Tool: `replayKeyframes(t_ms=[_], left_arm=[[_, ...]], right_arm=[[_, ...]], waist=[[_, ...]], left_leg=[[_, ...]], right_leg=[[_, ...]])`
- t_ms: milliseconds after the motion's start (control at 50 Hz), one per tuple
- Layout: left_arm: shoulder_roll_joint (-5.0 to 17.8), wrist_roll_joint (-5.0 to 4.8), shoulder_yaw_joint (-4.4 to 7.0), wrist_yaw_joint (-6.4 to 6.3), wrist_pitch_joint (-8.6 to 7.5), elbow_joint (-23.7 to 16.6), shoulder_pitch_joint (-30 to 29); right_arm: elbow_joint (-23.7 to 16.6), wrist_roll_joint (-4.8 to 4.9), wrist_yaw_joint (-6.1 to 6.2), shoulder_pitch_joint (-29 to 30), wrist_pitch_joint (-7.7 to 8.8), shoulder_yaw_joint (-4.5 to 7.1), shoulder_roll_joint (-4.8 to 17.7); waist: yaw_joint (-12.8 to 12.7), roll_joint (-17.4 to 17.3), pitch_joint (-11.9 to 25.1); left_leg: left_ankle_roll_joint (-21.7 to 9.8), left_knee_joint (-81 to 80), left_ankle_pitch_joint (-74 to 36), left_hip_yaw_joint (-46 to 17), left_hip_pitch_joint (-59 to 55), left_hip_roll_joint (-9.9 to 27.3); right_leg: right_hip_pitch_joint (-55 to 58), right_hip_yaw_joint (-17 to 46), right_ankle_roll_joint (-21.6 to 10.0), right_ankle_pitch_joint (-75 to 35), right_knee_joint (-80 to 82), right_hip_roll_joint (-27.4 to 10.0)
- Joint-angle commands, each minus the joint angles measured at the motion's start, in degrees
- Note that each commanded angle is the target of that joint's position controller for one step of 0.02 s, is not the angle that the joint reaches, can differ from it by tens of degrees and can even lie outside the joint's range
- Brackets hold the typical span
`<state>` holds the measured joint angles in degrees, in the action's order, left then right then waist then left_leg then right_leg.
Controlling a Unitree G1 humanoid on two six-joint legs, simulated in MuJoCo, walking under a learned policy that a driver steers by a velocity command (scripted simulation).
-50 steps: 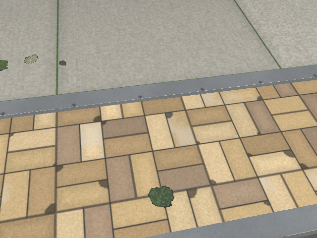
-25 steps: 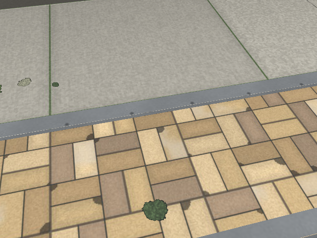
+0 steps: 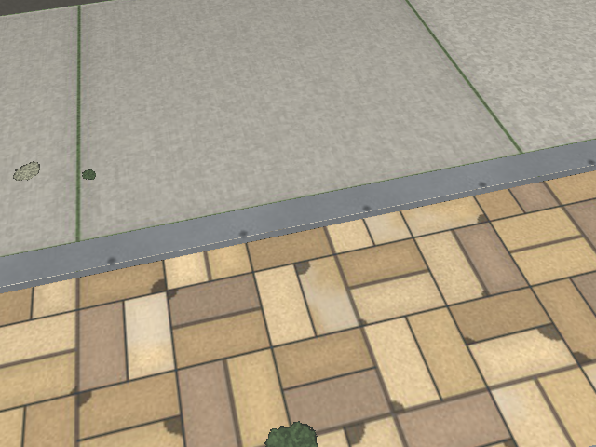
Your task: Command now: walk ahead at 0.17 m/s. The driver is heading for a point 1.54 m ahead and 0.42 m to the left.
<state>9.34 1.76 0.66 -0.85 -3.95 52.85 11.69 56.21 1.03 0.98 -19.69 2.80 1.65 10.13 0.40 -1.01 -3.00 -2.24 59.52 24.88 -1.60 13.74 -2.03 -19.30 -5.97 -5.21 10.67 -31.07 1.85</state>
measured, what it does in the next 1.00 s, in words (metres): steps on the spot: left foot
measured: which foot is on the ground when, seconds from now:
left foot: up 0.00-0.34, down 0.36-1.00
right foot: down 0.00-1.00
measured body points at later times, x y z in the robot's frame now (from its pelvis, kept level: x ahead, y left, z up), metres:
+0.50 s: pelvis +0.03 +0.01 +0.01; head +0.03 +0.03 +0.46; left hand +0.02 +0.22 -0.15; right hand +0.03 -0.20 -0.14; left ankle +0.01 +0.11 -0.73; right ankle +0.06 -0.07 -0.73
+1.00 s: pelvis +0.02 +0.04 +0.02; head +0.02 +0.05 +0.47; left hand -0.02 +0.23 -0.15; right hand +0.00 -0.15 -0.14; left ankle +0.01 +0.11 -0.73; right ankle +0.06 -0.07 -0.73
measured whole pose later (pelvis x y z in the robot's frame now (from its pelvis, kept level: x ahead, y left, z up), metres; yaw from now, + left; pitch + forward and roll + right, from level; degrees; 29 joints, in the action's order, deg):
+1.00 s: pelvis +0.02 +0.04 +0.02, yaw +0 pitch -2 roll +0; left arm 5.5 0.6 -1.2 -2.1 0.5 63.6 20.7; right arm 60.8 -1.0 2.4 -21.4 0.8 -2.4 5.0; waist -0.3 1.1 -2.1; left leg -4.6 20.8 12.1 3.1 7.0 -4.0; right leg -12.0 -4.0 -0.8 7.7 -21.6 -1.0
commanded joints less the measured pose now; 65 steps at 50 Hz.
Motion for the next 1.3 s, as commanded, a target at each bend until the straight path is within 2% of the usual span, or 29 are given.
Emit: replayKeyframes(t_ms=[20,40,60,120,140,180,200,240,280,300,320,340,360,380,400,420,440,480,520,680,1040,1080,1120,1160,1180,1220,1240,1260,1300], left_arm=[[5.83,-1.44,1.11,-0.50,1.00,-0.08,5.07],[4.06,-0.93,0.37,-0.57,1.14,-0.08,3.77],[3.42,-0.94,-0.01,-0.92,1.07,0.34,4.05],[3.50,-0.25,-0.36,-1.11,-0.18,2.87,6.93],[3.99,-0.15,-0.32,-0.98,-0.55,3.25,7.37],[3.52,-0.37,-0.62,-1.14,-0.74,3.74,7.62],[3.14,-0.36,-0.84,-1.44,-0.56,3.86,7.45],[2.25,-0.11,-1.30,-2.24,0.17,3.63,5.94],[3.07,0.19,-1.14,-3.11,1.61,4.61,10.08],[2.10,0.21,-1.33,-3.25,2.38,5.36,11.57],[2.38,-0.71,-1.18,-3.30,2.97,5.31,11.26],[2.55,-1.36,-0.65,-2.99,3.50,5.33,11.63],[2.26,-1.64,-0.10,-2.12,3.78,5.41,13.58],[0.87,-1.75,0.08,-1.23,3.88,5.28,16.12],[-4.18,-2.49,-1.25,-0.95,4.32,6.43,17.01],[-1.80,-1.71,-1.06,-1.12,4.31,6.89,13.69],[0.02,-1.08,-0.51,-1.16,4.27,6.54,11.27],[0.79,-0.70,-0.41,-0.77,4.31,6.84,10.71],[0.12,-0.94,-0.77,-0.72,4.03,7.51,11.41],[-0.82,-1.01,-1.29,-0.96,4.17,9.27,12.72],[-1.31,-1.19,-1.53,-1.38,4.22,10.55,14.11],[-1.24,-1.26,-1.43,-1.48,4.33,10.19,13.70],[-1.27,-1.03,-1.13,-1.34,4.39,9.07,12.96],[-1.82,-0.09,-0.94,-0.77,4.09,7.13,10.29],[-1.82,0.15,-0.69,-0.40,3.78,6.02,9.10],[-0.63,0.61,0.51,0.00,3.18,4.48,6.23],[-1.16,1.16,0.72,0.17,2.77,3.37,5.01],[-1.25,1.00,0.93,0.49,2.06,1.85,3.36],[-2.52,-0.09,0.75,0.54,1.28,-2.40,-1.66]], right_arm=[[-0.92,-2.47,0.26,-7.21,-1.80,0.85,3.16],[-2.02,-3.40,0.00,-3.28,-2.41,1.40,3.87],[-2.19,-3.81,-0.50,-2.76,-3.25,1.40,3.46],[-0.93,-2.88,-0.78,-4.77,-4.77,0.55,-0.46],[-0.71,-2.45,-0.26,-4.90,-5.14,0.39,-0.77],[-1.21,-2.69,0.41,-3.06,-5.67,0.32,0.06],[-1.47,-2.76,0.56,-2.05,-5.87,0.09,0.14],[-1.41,-2.41,0.81,-0.97,-6.19,-0.89,-1.67],[-2.39,-1.11,2.17,3.82,-6.42,-1.58,-2.47],[-1.02,-0.47,2.73,1.17,-6.18,-1.74,-2.62],[1.15,-0.61,3.04,-3.18,-5.87,-2.14,-4.08],[2.28,-1.02,3.05,-3.86,-5.30,-2.44,-3.98],[2.72,-2.01,2.99,-3.95,-4.53,-2.32,-2.03],[2.01,-2.53,2.65,-3.56,-3.66,-2.29,0.37],[1.03,-2.97,2.07,1.83,-3.56,-3.49,-1.48],[0.47,-2.87,1.55,3.06,-3.11,-3.66,-2.90],[1.01,-2.69,1.42,1.27,-2.61,-3.62,-2.57],[1.95,-2.21,1.71,-1.23,-2.04,-3.55,-1.68],[2.14,-1.94,1.61,-1.96,-1.72,-3.44,-1.17],[2.80,-2.03,1.43,-3.73,-1.69,-3.60,-1.04],[3.82,-2.02,1.40,-6.27,-1.65,-3.60,-2.01],[3.43,-2.07,1.49,-6.00,-1.87,-3.19,-1.00],[2.74,-1.76,1.45,-6.15,-2.58,-1.74,2.37],[3.50,-1.91,1.60,-10.61,-3.21,-0.32,4.46],[4.01,-1.90,1.81,-11.60,-3.35,0.18,4.73],[5.46,-2.52,1.87,-13.51,-2.77,1.30,5.99],[6.31,-2.55,1.75,-14.27,-1.96,1.58,6.54],[7.62,-2.60,1.54,-14.56,-1.20,1.48,5.98],[9.56,-3.31,1.41,-15.62,0.38,1.05,4.63]], waist=[[1.17,5.08,3.40],[1.23,3.80,0.02],[1.74,3.51,-0.48],[2.49,3.63,1.69],[2.53,5.55,2.79],[2.16,5.68,3.47],[2.03,6.00,3.54],[2.27,7.71,3.43],[-1.59,10.19,3.04],[-1.51,10.64,4.63],[-0.10,9.36,5.02],[-0.24,5.93,2.09],[-2.25,2.37,2.01],[-4.25,-3.84,3.48],[-5.23,-8.00,-0.59],[-3.12,-4.74,-4.42],[-1.73,-3.18,-4.74],[-1.55,-2.69,-3.57],[-1.45,-1.61,-2.27],[-1.00,0.54,-2.60],[-0.71,0.80,-3.67],[-0.43,-0.55,-3.57],[0.21,-2.33,-5.40],[3.22,-5.18,-6.74],[3.81,-6.37,-7.50],[4.30,-4.19,-7.27],[3.67,-2.26,-6.41],[2.67,-1.41,-5.37],[2.60,-3.66,-4.26]], left_leg=[[1.07,23.51,-0.98,-0.87,13.09,1.59],[1.37,25.87,-1.07,0.20,15.79,1.99],[1.61,25.66,-2.55,0.40,14.39,2.73],[2.12,26.98,-5.59,2.25,10.48,1.64],[2.12,28.80,-5.07,2.96,10.47,1.26],[2.29,24.34,-5.15,2.53,11.60,2.01],[2.45,18.83,-5.01,2.63,11.21,2.57],[2.82,-1.47,-2.88,3.66,5.38,3.15],[3.01,-18.73,3.92,5.69,2.55,0.46],[2.11,-24.51,-0.27,5.22,-0.24,1.17],[1.22,-33.06,-7.25,5.47,-4.18,2.02],[0.63,-43.35,-14.56,4.60,-4.55,2.19],[0.31,-45.10,-18.12,1.17,-7.64,4.80],[-0.57,-42.07,-33.02,-6.54,-12.45,12.03],[-2.97,-40.68,-26.66,-5.55,-2.95,13.24],[-2.08,-41.85,-17.71,-5.16,0.27,10.52],[-1.63,-42.60,-15.53,-4.53,0.20,9.48],[-1.83,-43.07,-17.55,-4.68,-1.50,9.26],[-2.03,-42.92,-18.47,-4.71,-3.31,9.27],[-2.20,-43.97,-15.31,-5.13,-2.30,9.16],[-1.96,-45.66,-13.03,-6.06,-1.01,8.68],[-2.87,-47.74,-2.73,-7.69,-0.03,8.54],[-5.92,-49.62,11.85,-11.36,0.94,9.69],[-11.35,-53.31,25.06,-20.21,-0.82,16.27],[-14.66,-55.63,26.57,-24.82,-1.62,20.08],[-19.27,-55.35,18.74,-25.98,-8.94,21.80],[-19.02,-54.46,15.56,-23.10,-12.08,20.84],[-17.98,-54.15,13.58,-20.85,-13.87,19.64],[-16.33,-53.21,8.47,-18.23,-18.03,19.08]], right_leg=[[8.64,21.85,-11.48,-19.50,16.71,-20.48],[5.85,21.42,-10.16,-10.21,18.65,-18.69],[2.26,17.80,-8.94,-8.87,19.19,-16.80],[-1.24,11.64,-8.71,-21.77,16.62,-14.30],[-0.70,10.80,-9.51,-26.42,16.14,-14.37],[1.79,9.65,-9.75,-27.63,15.49,-14.06],[3.26,9.06,-9.21,-26.85,15.24,-13.46],[4.92,6.50,-6.21,-24.14,14.69,-11.07],[9.82,9.70,-6.84,-23.49,14.14,-12.60],[11.79,11.97,-7.08,-25.34,13.06,-14.22],[11.46,12.70,-6.34,-23.89,11.16,-14.16],[11.02,12.47,-4.51,-18.67,9.74,-12.62],[9.18,13.00,-2.16,-10.93,9.37,-11.59],[4.25,11.65,0.26,6.57,7.94,-8.99],[6.42,10.12,1.11,5.96,14.73,-8.28],[7.96,10.24,1.55,2.21,14.68,-7.77],[8.51,9.91,1.43,-0.14,13.89,-7.73],[9.29,9.80,1.52,-1.86,13.87,-8.17],[9.16,9.77,1.63,-1.62,14.27,-8.43],[8.73,9.53,2.13,-0.41,14.00,-8.66],[7.11,9.42,2.69,0.53,12.73,-9.04],[6.54,8.03,2.34,5.22,11.55,-7.26],[1.90,4.09,1.33,13.14,5.39,-3.48],[-6.85,1.36,0.39,14.39,-8.74,-2.38],[-12.47,1.48,0.35,13.38,-18.62,-3.54],[-28.55,2.13,1.33,16.48,-44.44,-3.63],[-34.07,3.33,1.64,16.65,-53.68,-4.12],[-38.23,3.99,1.68,15.75,-61.77,-4.31],[-49.14,5.45,0.86,18.57,-78.17,-5.06]])
Keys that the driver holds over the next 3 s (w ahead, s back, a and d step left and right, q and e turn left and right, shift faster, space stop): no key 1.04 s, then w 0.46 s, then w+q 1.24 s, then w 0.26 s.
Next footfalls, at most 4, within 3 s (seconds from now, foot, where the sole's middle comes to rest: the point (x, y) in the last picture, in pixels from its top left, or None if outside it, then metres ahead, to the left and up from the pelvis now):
0.36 left None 0.05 0.11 -0.77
1.60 right None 0.36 -0.20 -0.61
2.22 left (349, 372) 0.58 -0.06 -0.61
2.68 right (333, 219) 1.00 -0.05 -0.61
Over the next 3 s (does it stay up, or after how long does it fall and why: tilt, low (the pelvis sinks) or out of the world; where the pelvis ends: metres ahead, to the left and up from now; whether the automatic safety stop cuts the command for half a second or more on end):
stays up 0.91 0.02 0.18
